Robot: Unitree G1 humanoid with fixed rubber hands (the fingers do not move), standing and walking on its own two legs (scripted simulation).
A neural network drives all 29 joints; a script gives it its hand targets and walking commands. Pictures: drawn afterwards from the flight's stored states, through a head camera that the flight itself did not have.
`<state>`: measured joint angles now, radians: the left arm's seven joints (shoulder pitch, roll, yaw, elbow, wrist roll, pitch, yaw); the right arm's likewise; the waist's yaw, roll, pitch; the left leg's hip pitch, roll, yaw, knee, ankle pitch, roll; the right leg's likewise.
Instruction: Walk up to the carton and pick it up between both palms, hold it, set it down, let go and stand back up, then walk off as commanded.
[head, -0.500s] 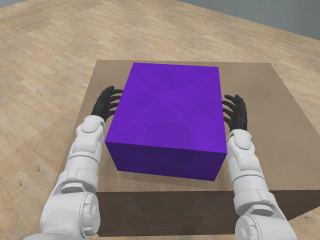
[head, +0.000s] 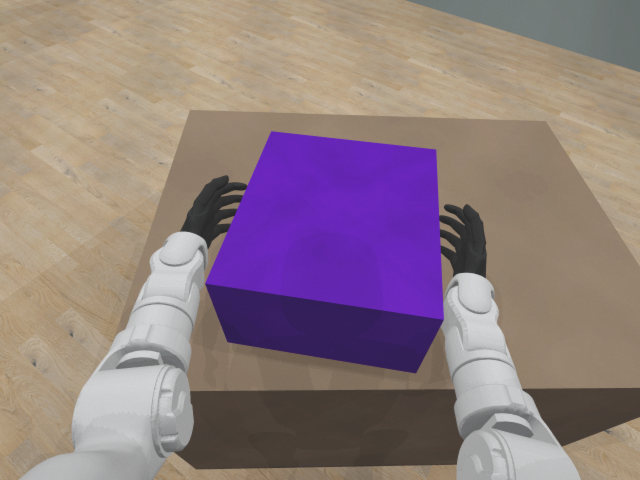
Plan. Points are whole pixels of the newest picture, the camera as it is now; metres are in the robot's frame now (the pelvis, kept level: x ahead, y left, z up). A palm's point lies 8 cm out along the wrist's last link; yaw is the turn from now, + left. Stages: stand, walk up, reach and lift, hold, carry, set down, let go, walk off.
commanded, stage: set down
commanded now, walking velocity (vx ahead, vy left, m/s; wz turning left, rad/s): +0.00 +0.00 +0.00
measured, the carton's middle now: (336, 241) +0.42 -0.01 +0.02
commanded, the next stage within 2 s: none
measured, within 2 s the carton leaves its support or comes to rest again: rests again in 0.52 s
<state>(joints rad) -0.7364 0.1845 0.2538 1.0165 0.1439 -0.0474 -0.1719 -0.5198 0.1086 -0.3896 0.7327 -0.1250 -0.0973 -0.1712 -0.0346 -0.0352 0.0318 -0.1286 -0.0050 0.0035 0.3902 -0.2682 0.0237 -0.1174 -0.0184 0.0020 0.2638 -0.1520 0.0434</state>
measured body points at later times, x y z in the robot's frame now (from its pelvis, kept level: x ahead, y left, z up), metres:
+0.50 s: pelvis +0.02 +0.01 +0.00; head +0.08 +0.04 +0.44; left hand +0.44 +0.18 +0.03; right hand +0.38 -0.17 +0.02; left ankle -0.04 +0.09 -0.75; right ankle -0.01 -0.15 -0.75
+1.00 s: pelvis +0.01 +0.01 +0.00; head +0.09 +0.05 +0.44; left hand +0.45 +0.19 +0.02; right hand +0.38 -0.17 +0.01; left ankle -0.04 +0.09 -0.75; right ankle -0.01 -0.15 -0.75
